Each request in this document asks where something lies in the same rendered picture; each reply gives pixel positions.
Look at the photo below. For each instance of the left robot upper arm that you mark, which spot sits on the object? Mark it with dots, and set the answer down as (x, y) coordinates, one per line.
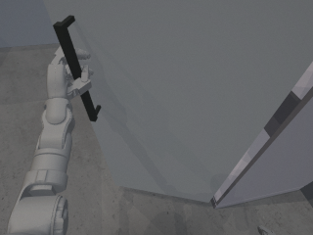
(40, 215)

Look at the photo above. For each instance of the robot left forearm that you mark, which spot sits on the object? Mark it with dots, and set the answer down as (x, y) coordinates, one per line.
(47, 175)

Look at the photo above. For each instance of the fridge door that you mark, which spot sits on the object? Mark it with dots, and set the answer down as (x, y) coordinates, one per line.
(186, 86)

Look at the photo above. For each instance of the handle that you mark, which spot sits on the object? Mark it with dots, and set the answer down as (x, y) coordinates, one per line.
(72, 61)

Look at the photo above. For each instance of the right robot hand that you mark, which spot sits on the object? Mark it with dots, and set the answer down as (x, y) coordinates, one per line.
(264, 231)

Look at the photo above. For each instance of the left robot hand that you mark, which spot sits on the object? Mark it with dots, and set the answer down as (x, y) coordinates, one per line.
(58, 76)

